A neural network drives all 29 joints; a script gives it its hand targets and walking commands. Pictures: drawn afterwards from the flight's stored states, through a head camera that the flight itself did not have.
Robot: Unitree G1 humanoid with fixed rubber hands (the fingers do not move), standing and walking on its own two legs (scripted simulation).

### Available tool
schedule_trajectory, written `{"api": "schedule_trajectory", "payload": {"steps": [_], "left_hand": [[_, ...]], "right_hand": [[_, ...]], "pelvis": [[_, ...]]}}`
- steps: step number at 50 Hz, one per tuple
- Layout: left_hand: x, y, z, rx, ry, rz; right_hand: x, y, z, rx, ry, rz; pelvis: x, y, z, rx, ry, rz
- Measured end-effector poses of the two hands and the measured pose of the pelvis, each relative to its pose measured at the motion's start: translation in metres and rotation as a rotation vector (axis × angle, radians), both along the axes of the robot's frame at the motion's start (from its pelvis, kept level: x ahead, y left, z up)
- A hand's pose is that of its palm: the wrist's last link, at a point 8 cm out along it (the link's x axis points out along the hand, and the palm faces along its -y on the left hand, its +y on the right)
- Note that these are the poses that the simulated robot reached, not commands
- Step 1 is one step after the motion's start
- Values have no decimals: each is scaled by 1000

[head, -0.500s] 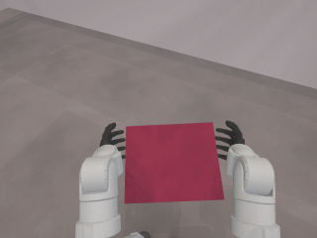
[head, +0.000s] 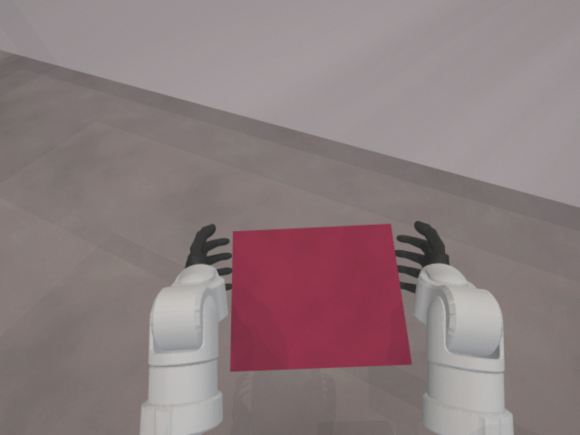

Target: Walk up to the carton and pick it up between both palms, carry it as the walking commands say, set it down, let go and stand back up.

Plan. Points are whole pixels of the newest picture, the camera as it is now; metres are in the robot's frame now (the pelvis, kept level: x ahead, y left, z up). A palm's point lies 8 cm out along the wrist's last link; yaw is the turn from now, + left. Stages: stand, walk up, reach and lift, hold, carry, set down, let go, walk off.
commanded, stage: carry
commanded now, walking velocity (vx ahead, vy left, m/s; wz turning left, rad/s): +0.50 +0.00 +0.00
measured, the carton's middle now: (313, 301) +0.32 +0.01 -0.01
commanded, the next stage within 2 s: none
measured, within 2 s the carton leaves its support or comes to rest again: neither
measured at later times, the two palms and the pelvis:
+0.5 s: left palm (207, 147) +0.60 +0.21 +0.07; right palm (359, 137) +0.62 -0.08 +0.07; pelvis +0.30 +0.04 +0.01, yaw +5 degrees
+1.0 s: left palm (139, 139) +0.62 +0.35 +0.07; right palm (275, 100) +0.75 +0.09 +0.08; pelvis +0.41 +0.09 -0.01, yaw +26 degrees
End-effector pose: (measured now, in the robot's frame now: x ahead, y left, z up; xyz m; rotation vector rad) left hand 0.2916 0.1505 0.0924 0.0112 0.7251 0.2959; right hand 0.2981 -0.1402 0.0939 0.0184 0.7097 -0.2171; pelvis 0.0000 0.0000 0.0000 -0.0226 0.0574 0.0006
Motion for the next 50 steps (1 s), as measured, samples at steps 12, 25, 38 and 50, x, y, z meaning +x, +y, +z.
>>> {"api": "schedule_trajectory", "payload": {"steps": [12, 25, 38, 50], "left_hand": [[145, 4, 3, -6, 78, 43], [306, 58, -23, -28, 92, 79], [341, 111, -20, 16, 34, 287], [330, 199, -20, -21, 37, 429]], "right_hand": [[155, 5, 2, 5, 71, 27], [322, 59, -20, -4, 87, 36], [421, 123, -30, 46, 28, 270], [452, 229, -16, 7, 23, 411]], "pelvis": [[148, -4, 22, 33, 12, 26], [304, 40, 8, 39, 39, 86], [381, 35, -5, 44, 53, 300], [414, 92, -7, 79, 42, 453]]}}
